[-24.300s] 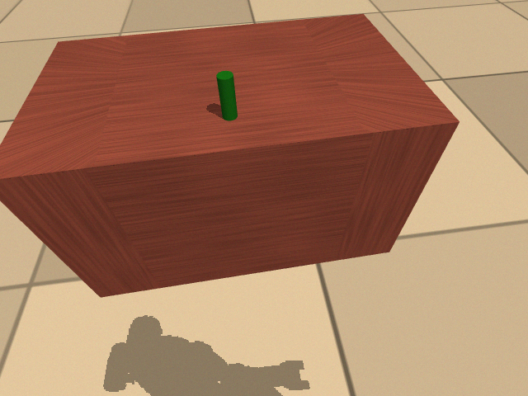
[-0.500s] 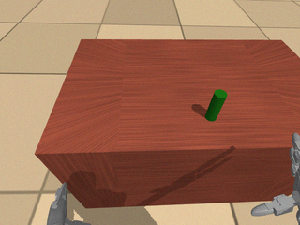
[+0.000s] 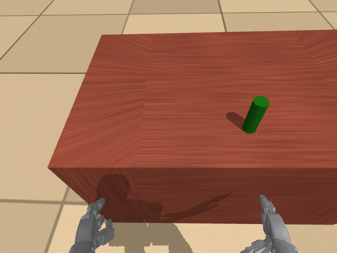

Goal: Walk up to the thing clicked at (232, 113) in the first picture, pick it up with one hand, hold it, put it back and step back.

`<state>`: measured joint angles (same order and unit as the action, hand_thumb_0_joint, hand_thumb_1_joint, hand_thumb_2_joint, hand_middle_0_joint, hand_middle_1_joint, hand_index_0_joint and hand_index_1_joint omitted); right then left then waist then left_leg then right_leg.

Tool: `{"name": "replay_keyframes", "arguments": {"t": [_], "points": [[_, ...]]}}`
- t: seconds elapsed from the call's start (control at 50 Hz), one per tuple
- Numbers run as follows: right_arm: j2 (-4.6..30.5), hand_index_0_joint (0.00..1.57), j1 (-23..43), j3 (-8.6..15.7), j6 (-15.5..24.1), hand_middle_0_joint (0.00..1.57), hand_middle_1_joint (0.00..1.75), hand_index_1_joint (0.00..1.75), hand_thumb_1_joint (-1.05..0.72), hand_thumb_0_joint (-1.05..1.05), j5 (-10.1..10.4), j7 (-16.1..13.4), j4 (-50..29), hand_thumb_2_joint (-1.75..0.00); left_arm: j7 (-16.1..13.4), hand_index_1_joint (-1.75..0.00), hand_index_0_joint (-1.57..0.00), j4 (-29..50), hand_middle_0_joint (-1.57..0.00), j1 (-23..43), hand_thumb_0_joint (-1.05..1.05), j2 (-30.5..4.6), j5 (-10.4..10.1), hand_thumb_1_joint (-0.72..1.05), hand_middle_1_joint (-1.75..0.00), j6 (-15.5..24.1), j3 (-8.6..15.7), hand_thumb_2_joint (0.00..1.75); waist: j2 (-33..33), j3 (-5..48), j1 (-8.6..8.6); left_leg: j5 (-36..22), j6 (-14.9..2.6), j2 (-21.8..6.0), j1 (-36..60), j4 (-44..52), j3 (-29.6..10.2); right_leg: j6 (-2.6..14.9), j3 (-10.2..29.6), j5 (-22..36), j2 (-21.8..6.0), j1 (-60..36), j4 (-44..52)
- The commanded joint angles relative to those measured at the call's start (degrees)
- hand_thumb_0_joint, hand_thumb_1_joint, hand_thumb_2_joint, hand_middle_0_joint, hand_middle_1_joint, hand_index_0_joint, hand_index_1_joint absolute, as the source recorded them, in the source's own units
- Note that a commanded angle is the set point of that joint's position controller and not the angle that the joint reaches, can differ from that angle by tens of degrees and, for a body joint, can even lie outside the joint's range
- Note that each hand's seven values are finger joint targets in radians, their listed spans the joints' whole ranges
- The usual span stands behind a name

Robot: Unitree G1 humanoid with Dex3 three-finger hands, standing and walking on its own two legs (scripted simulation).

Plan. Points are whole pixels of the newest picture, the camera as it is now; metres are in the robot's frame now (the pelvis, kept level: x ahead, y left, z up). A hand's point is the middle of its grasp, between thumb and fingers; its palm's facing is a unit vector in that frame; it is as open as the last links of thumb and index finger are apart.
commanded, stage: home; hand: right
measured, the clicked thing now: (254, 116) +0.47 -0.24 -0.01
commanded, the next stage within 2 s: none
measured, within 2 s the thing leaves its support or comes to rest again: neither
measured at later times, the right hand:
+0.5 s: hand (258, 231) +0.17 -0.20 -0.13, palm faces -0.03 +0.95 -0.31, open 17.5 cm
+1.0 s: hand out of the picture +0.06 -0.25 -0.15, palm faces -0.06 +0.92 -0.38, open 17.4 cm
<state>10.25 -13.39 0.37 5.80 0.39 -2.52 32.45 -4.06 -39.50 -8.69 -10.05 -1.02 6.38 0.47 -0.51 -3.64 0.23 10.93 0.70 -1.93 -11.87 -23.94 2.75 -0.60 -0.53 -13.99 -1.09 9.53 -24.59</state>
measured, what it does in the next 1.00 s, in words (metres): stands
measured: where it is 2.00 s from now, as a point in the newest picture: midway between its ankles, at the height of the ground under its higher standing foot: outside the picture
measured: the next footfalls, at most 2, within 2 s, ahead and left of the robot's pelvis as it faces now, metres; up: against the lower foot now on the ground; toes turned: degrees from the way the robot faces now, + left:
none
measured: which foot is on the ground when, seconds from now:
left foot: down 0.00-1.00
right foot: down 0.00-1.00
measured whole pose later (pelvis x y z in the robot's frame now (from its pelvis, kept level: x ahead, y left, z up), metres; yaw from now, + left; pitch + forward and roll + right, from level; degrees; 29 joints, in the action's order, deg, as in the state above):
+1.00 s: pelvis +0.00 +0.01 +0.00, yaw +1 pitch -3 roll +0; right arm 20.8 -9.9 -1.5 0.6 -1.1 0.0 63.5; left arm 0.7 -63.1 -10.2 -20.9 1.3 -0.2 -0.7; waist 1.2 -1.5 0.2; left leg 9.5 0.2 -1.3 -8.3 -20.9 1.8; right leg -1.1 -1.6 -11.9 -1.6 4.6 -19.7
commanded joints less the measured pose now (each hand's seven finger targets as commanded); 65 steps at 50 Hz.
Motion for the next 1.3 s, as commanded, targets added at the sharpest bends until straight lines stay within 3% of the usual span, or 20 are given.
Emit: {"name": "replay_keyframes", "arguments": {"t": [0.0, 0.02, 0.04, 0.06, 0.08, 0.12, 0.14, 0.16, 0.34, 0.36, 0.38, 0.44, 0.48, 0.58, 0.76, 0.82, 1.04, 1.2, 1.28], "points": [[9.13, 0.05, 6.65, 3.02, 2.68, 0.05, 0.06, 0.06, 0.54, 0.0, 0.13, -1.27, -8.42, -0.06, 0.13, -0.3, -0.2, 9.46, -0.2, 5.4, 0.0, -5.35, -0.14, 0.9, -0.3, 2.06, 0.99, 0.9, 4.58, 12.78, 0.53, -11.14, -1.29, 1.2, 7.58, 1.82, 1.14, 0.28, -1.71, 13.97, 0.91, -0.49, 3.37], [12.69, 0.05, 4.11, 10.32, 2.9, 0.05, 0.05, 0.05, 0.56, 0.0, 0.09, -2.88, -7.57, -0.05, 0.18, -0.3, -0.2, 4.37, -0.2, -1.25, 0.0, -10.9, 1.01, 0.9, -0.3, 0.93, 2.89, 0.9, 6.12, 9.63, 2.15, -8.81, -1.58, 1.56, 7.04, 1.76, 0.49, 0.17, -2.06, 11.26, 1.36, 0.83, 3.33], [7.75, 0.06, 1.27, 4.65, 2.54, 0.06, 0.06, 0.06, 0.53, 0.0, -0.03, -2.4, -5.65, -0.07, 0.45, -0.3, -0.2, 6.18, -0.2, 0.31, 0.0, -9.33, 0.81, 0.9, -0.3, 0.49, 1.76, 0.9, 4.28, 8.01, 0.89, -8.22, -1.54, 1.79, 6.64, 2.13, 0.68, 0.3, -2.15, 10.56, 1.21, 1.29, 3.77], [4.66, 0.05, 2.8, 1.61, 2.48, 0.05, 0.05, 0.05, 0.55, 0.0, 0.39, -2.05, -7.35, -0.06, 0.68, -0.3, -0.2, 7.26, -0.2, 1.06, 0.0, -8.33, 0.7, 0.9, -0.3, 0.59, 1.21, 0.9, 2.34, 7.6, 0.3, -7.23, -1.44, 2.06, 6.14, 2.5, 0.97, 0.41, -2.03, 9.4, 0.96, 1.64, 4.13], [5.91, 0.05, 4.26, 3.12, 2.55, 0.05, 0.05, 0.05, 0.57, 0.0, 0.41, -2.52, -8.24, -0.05, 0.9, -0.3, -0.2, 7.35, -0.2, 1.35, 0.0, -8.58, 0.61, 0.9, -0.3, 0.29, 1.57, 0.9, 3.05, 7.91, 0.83, -7.3, -1.57, 2.1, 6.39, 2.45, 1.0, 0.28, -1.97, 9.55, 0.82, 1.81, 4.28], [4.69, 0.05, 3.24, 1.92, 2.35, 0.05, 0.05, 0.05, 0.56, 0.0, 0.56, -2.71, -7.11, -0.05, 0.99, -0.3, -0.2, 7.74, -0.2, 1.48, 0.0, -8.47, 0.47, 0.9, -0.3, -0.66, 1.49, 0.9, 1.71, 7.05, 0.55, -7.64, -1.35, 1.95, 6.08, 2.67, 0.88, 0.57, -2.21, 9.6, 1.04, 2.04, 3.94], [5.75, 0.05, 4.79, 2.92, 2.38, 0.06, 0.06, 0.06, 0.53, 0.0, 0.49, -2.84, -7.32, -0.07, 0.97, -0.3, -0.2, 7.52, -0.2, 1.3, 0.0, -8.75, 0.41, 0.9, -0.3, -1.04, 1.65, 0.9, 0.4, 7.62, 0.47, -8.01, -1.22, 1.98, 5.6, 2.4, 0.9, 0.76, -2.16, 9.7, 0.94, 1.67, 3.98], [4.49, 0.05, 4.79, 1.47, 2.32, 0.05, 0.05, 0.05, 0.54, 0.0, 0.48, -2.59, -7.0, -0.06, 0.99, -0.3, -0.2, 7.87, -0.2, 1.1, 0.0, -8.6, 0.4, 0.9, -0.3, -1.34, 1.61, 0.9, -0.11, 6.18, 0.07, -7.31, -1.11, 1.97, 4.62, 2.54, 0.82, 0.91, -2.21, 8.92, 0.95, 2.07, 3.78], [6.14, 0.05, 7.78, 2.92, 1.39, 0.05, 0.05, 0.05, 0.56, 0.0, 0.39, -3.3, -7.35, -0.05, 0.2, -0.3, -0.2, 7.35, -0.2, -0.21, 0.0, -9.11, 0.38, 0.9, -0.3, -3.74, 1.91, 0.9, -0.99, 11.33, 0.13, -13.92, -0.89, 1.73, 6.04, 0.72, 0.37, 1.0, -2.29, 15.6, 1.04, -1.24, 2.15], [19.97, 0.05, -0.92, 5.1, -0.01, 0.05, 0.05, 0.05, 0.59, 0.0, -3.46, -1.53, 3.27, -0.03, 1.64, -0.3, -0.2, 1.94, -0.2, -2.14, 0.0, -18.56, 3.99, 0.9, -0.3, -3.76, 4.48, 0.9, 2.22, 14.49, 0.46, -27.16, -2.52, -5.24, 8.36, -5.19, -3.98, 1.67, 2.57, 26.39, -4.88, -1.87, -1.86], [20.09, 0.05, -0.97, 5.47, -0.78, 0.05, 0.05, 0.05, 0.59, 0.0, -3.21, -0.76, 4.45, -0.03, 2.14, -0.3, -0.2, 1.23, -0.2, -3.92, 0.0, -18.21, 3.94, 0.9, -0.29, -4.04, 4.59, 0.9, 2.84, 16.31, -0.2, -28.4, -3.4, -5.77, 9.26, -5.8, -4.04, 1.61, 2.28, 27.54, -4.89, -2.83, -2.07], [17.04, 0.05, 2.41, 3.38, -1.38, 0.05, 0.05, 0.05, 0.58, 0.0, -2.16, 0.69, 7.25, -0.04, 3.16, -0.3, -0.2, -1.55, -0.2, -2.36, 0.0, -17.72, 2.85, 0.9, -0.29, -4.0, 3.53, 0.9, 1.19, 13.22, -0.02, -22.49, -2.86, -5.05, 6.06, -4.28, -3.89, 1.22, 2.89, 23.82, -5.31, -2.48, -0.93], [17.47, 0.05, 4.35, 2.46, -1.68, 0.05, 0.05, 0.05, 0.59, 0.0, -2.0, 1.2, 10.28, -0.03, 3.6, -0.3, -0.2, -3.64, -0.2, -0.53, 0.0, -18.19, 2.86, 0.9, -0.29, -4.14, 3.12, 0.9, 0.07, 9.24, -0.12, -16.05, -2.58, -4.76, 3.48, -1.95, -4.16, 1.1, 3.21, 18.22, -5.29, -1.57, 1.15], [19.88, 0.05, 6.07, 1.54, -2.25, 0.05, 0.05, 0.05, 0.58, 0.0, -1.79, 1.6, 16.64, -0.04, 4.05, -0.3, -0.2, -9.16, -0.2, 0.34, 0.0, -19.42, 2.84, 0.9, -0.29, -4.77, 2.41, 0.9, 0.06, 4.99, -0.67, -12.76, -2.49, -5.06, 2.08, 1.73, -5.66, 1.51, 3.35, 11.66, -5.2, -2.18, 3.93], [22.94, 0.05, 7.46, 0.72, -3.18, 0.05, 0.06, 0.06, 0.54, 0.0, -1.52, 1.7, 24.23, -0.06, 4.05, -0.3, -0.2, -16.26, -0.2, 1.41, 0.0, -22.07, 2.41, 0.9, -0.29, -5.23, 1.44, 0.9, 0.4, 4.14, -0.58, -9.0, -2.21, -5.47, 3.33, 5.21, -6.96, 1.83, 3.56, 6.77, -5.42, -3.7, 7.42], [23.67, 0.05, 6.98, 0.52, -3.38, 0.05, 0.05, 0.05, 0.54, 0.0, -1.52, 1.73, 25.68, -0.06, 4.24, -0.3, -0.2, -17.74, -0.2, 1.7, 0.0, -22.5, 2.3, 0.9, -0.29, -5.43, 1.35, 0.9, -0.7, 2.55, -0.25, -2.52, -2.25, -4.9, 1.69, 7.3, -7.13, 1.62, 4.12, 3.65, -5.43, -3.37, 8.93], [23.88, 0.05, 7.05, 0.63, -3.78, 0.06, 0.06, 0.06, 0.54, 0.0, -1.55, 1.88, 27.84, -0.06, 4.29, -0.29, -0.2, -21.58, -0.2, 0.43, 0.0, -22.62, 2.26, 0.9, -0.29, -5.4, 1.31, 0.9, -0.57, 0.58, -0.59, 6.14, -2.37, -5.24, 0.06, 10.38, -9.02, 1.61, 4.12, -0.72, -5.09, -1.74, 9.86], [23.08, 0.06, 6.78, 0.68, -3.64, 0.06, 0.06, 0.06, 0.53, 0.0, -1.22, 1.86, 28.34, -0.07, 3.91, -0.3, -0.2, -22.0, -0.2, 0.78, 0.0, -22.32, 1.96, 0.9, -0.29, -5.02, 1.28, 0.9, 0.72, 3.46, -0.22, -5.15, -2.33, -5.54, 4.71, 7.46, -7.98, 1.52, 4.77, 5.45, -6.08, -2.15, 10.27], [22.84, 0.06, 7.06, 0.58, -3.77, 0.06, 0.06, 0.06, 0.53, 0.0, -1.1, 1.71, 28.43, -0.07, 3.81, -0.3, -0.2, -22.27, -0.2, 0.84, 0.0, -22.24, 2.02, 0.9, -0.29, -5.24, 1.29, 0.9, 0.06, 3.22, -0.3, -3.78, -2.25, -5.38, 4.23, 7.91, -7.69, 1.62, 4.68, 5.57, -6.11, -2.53, 10.1]]}}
